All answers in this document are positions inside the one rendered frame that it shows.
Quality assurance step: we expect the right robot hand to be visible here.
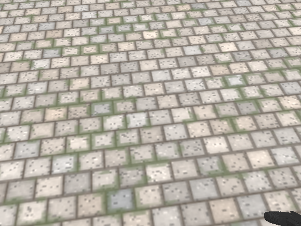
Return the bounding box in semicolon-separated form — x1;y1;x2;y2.
264;211;301;226

